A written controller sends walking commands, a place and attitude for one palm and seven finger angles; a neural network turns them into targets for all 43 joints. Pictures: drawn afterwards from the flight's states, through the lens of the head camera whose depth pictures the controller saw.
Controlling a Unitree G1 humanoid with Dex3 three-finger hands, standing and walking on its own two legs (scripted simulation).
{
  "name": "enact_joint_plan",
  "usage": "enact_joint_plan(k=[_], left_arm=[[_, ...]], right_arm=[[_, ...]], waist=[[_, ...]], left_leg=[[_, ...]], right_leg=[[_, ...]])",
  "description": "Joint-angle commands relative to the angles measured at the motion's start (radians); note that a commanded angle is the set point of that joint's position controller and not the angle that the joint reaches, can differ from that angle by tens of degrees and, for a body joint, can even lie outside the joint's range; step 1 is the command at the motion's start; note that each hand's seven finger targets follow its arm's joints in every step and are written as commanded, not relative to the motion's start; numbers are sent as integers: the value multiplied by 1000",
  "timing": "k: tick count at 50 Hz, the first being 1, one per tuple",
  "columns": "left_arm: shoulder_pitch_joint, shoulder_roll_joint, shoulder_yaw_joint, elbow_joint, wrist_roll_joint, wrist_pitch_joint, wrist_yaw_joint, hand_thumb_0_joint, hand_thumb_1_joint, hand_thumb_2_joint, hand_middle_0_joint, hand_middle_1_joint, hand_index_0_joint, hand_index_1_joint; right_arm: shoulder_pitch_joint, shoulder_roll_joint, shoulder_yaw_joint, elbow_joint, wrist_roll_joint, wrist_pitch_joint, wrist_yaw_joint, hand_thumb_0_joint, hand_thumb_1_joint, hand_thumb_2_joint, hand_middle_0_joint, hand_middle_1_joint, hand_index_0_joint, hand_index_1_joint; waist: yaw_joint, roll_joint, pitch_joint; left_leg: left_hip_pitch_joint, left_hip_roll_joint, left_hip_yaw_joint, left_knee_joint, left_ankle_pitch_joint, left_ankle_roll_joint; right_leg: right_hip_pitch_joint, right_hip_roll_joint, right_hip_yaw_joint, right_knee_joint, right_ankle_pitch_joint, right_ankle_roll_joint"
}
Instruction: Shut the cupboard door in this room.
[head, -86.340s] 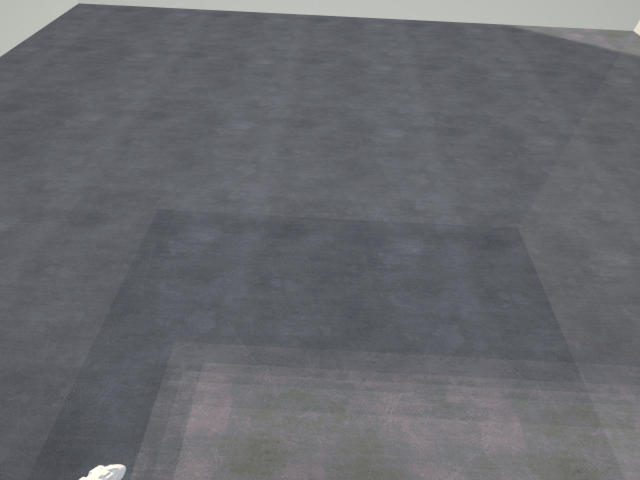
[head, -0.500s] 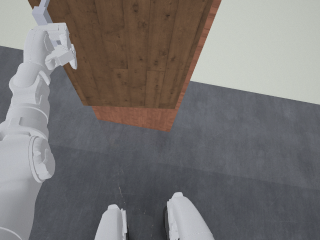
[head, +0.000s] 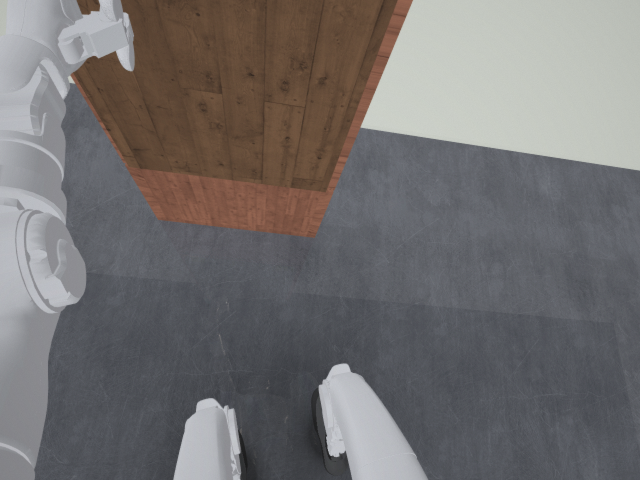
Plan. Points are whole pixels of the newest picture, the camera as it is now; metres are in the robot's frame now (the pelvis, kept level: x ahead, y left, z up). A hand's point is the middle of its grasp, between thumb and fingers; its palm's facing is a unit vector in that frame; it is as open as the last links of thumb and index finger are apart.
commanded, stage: push the door shut along its arc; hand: left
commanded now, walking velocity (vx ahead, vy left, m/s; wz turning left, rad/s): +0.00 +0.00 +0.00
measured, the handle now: out of the picture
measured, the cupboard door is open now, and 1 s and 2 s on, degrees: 0 0 0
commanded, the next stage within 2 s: pull the fist back off the door in 0.08 s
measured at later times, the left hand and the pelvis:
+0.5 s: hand (140, 29) +0.59 +0.10 +0.10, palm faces +0.08 -1.00 -0.03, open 3.0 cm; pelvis +0.01 -0.02 +0.02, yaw +0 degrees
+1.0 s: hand (134, 95) +0.51 +0.10 +0.10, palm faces +0.06 -1.00 -0.01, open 3.1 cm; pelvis +0.01 -0.01 +0.03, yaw +1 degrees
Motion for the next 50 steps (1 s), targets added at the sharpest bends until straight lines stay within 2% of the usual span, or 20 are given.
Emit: enact_joint_plan(k=[1,7,9,10,11,13,14,16,18,20,22,23,27,28,35,38,41,43,48,50], left_arm=[[-567,190,43,-225,-17,-49,-3,0,900,900,-1300,-1500,-1300,-1500],[-553,274,90,-198,13,-32,0,0,900,900,-1300,-1500,-1300,-1500],[-565,251,66,-199,18,-29,-7,0,900,900,-1300,-1500,-1300,-1500],[-509,321,312,-211,-57,-13,168,0,900,900,-1300,-1500,-1300,-1500],[-443,242,239,-220,-40,-7,246,0,900,900,-1300,-1500,-1300,-1500],[-385,139,245,-253,-30,-34,376,0,900,900,-1300,-1500,-1300,-1500],[-406,120,236,-304,-5,-61,449,0,900,900,-1300,-1500,-1300,-1500],[-446,53,117,-365,99,-125,511,0,900,900,-1300,-1500,-1300,-1500],[-475,22,62,-410,124,-170,495,0,900,900,-1300,-1500,-1300,-1500],[-467,2,51,-388,82,-174,446,0,900,900,-1300,-1500,-1300,-1500],[-428,45,94,-313,46,-155,413,0,900,900,-1300,-1500,-1300,-1500],[-412,60,110,-305,38,-157,405,0,900,900,-1300,-1500,-1300,-1500],[-277,5,93,-275,25,-191,411,0,900,900,-1300,-1500,-1300,-1500],[-236,25,122,-266,20,-203,414,0,900,900,-1300,-1500,-1300,-1500],[-97,-59,79,-288,-14,-244,389,0,900,900,-1300,-1500,-1300,-1500],[-135,-140,12,-385,-29,-281,379,0,900,900,-1300,-1500,-1300,-1500],[-110,-136,24,-407,-38,-299,387,0,900,900,-1300,-1500,-1300,-1500],[-112,-188,-22,-462,-42,-314,388,0,900,900,-1300,-1500,-1300,-1500],[-9,-205,-17,-453,-44,-308,407,0,900,900,-1300,-1500,-1300,-1500],[-17,-227,-37,-450,-41,-309,414,0,900,900,-1300,-1500,-1300,-1500]], right_arm=[[248,-214,-80,-13,-8,-6,-19,0,-900,-900,200,300,200,300],[261,-212,-74,-26,-11,3,-18,0,-900,-900,200,300,200,300],[260,-208,-74,-28,-10,2,-18,0,-900,-900,200,300,200,300],[301,-194,-61,-62,-29,6,-5,0,-900,-900,200,300,200,300],[289,-188,-64,-78,-31,5,15,0,-900,-900,200,300,200,300],[303,-173,-83,-83,-47,8,39,0,-900,-900,200,300,200,300],[301,-168,-87,-81,-56,10,51,0,-900,-900,200,300,200,300],[312,-165,-101,-51,-70,12,79,0,-900,-900,200,300,200,300],[318,-173,-117,-37,-67,22,85,0,-900,-900,200,300,200,300],[302,-173,-123,-26,-52,30,77,0,-900,-900,200,300,200,300],[290,-174,-114,-20,-40,37,61,0,-900,-900,200,300,200,300],[288,-174,-109,-24,-41,37,56,0,-900,-900,200,300,200,300],[251,-158,-104,-41,-37,33,52,0,-900,-900,200,300,200,300],[248,-161,-104,-48,-37,32,51,0,-900,-900,200,300,200,300],[201,-162,-119,-68,-20,37,49,0,-900,-900,200,300,200,300],[182,-154,-128,-71,-17,34,44,0,-900,-900,200,300,200,300],[167,-158,-133,-57,-16,35,40,0,-900,-900,200,300,200,300],[153,-154,-135,-60,-15,34,39,0,-900,-900,200,300,200,300],[125,-153,-135,-62,-11,39,34,0,-900,-900,200,300,200,300],[107,-149,-133,-60,-9,41,31,0,-900,-900,200,300,200,300]], waist=[[-56,226,-612],[-54,189,-618],[-60,211,-629],[8,208,-656],[12,208,-694],[11,103,-675],[16,130,-667],[-5,176,-679],[-20,180,-717],[-16,184,-726],[-10,120,-656],[5,131,-640],[29,80,-549],[43,63,-543],[72,0,-490],[66,42,-522],[80,40,-537],[85,90,-559],[110,47,-518],[101,27,-487]], left_leg=[[527,-9,-75,-121,506,10],[441,-15,-50,-102,510,20],[440,-17,-45,-97,522,20],[401,-6,-53,-112,535,13],[408,-10,-46,-124,548,6],[396,-9,-42,-128,561,8],[382,-11,-26,-128,544,6],[441,-10,-24,-135,544,2],[524,-12,-28,-150,565,2],[536,-21,-17,-174,518,1],[458,-29,-2,-202,430,9],[446,-33,1,-213,411,11],[409,-38,16,-239,378,14],[398,-40,21,-241,383,16],[389,-49,40,-272,330,13],[468,-48,32,-272,360,9],[502,-45,25,-274,377,3],[565,-45,20,-275,406,-2],[565,-43,15,-299,410,-6],[562,-40,12,-306,396,-8]], right_leg=[[195,46,-11,-94,264,-52],[276,50,-2,-85,326,-48],[275,50,1,-80,349,-48],[332,45,0,-89,367,-44],[364,42,3,-85,386,-37],[392,45,-1,-91,418,-29],[394,42,5,-94,417,-26],[368,37,8,-101,401,-28],[384,39,16,-123,416,-32],[432,41,22,-154,408,-29],[494,40,31,-182,378,-25],[504,40,34,-189,367,-27],[523,36,36,-207,350,-26],[547,37,42,-209,368,-29],[581,31,47,-227,344,-27],[549,29,40,-216,351,-31],[541,28,34,-209,348,-30],[509,27,26,-201,347,-34],[524,28,15,-204,340,-37],[511,26,12,-208,326,-35]])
